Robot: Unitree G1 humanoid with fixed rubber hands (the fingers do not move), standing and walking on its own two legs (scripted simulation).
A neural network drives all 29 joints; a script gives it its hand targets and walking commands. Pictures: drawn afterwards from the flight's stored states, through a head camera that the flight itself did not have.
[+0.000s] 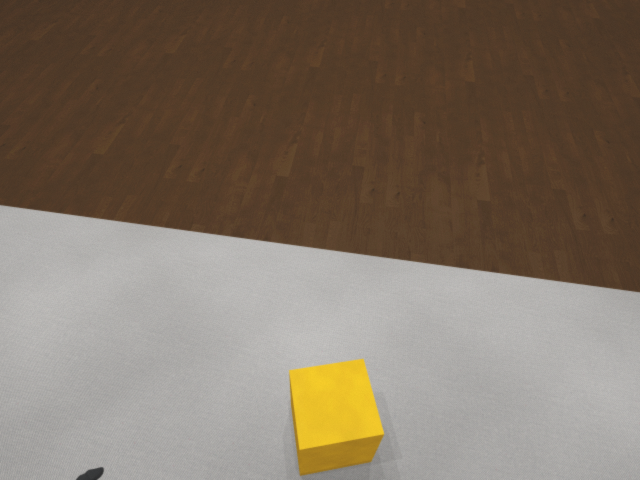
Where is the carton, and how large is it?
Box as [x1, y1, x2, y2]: [289, 359, 383, 475]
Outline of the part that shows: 363,359 289,370 291,407 300,475 367,462 371,460 383,435 383,431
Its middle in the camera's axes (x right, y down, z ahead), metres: +0.04 +0.51 +1.08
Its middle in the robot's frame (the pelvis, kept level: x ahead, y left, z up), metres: +0.44 -0.05 -0.66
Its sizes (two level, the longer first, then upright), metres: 0.210 0.200 0.250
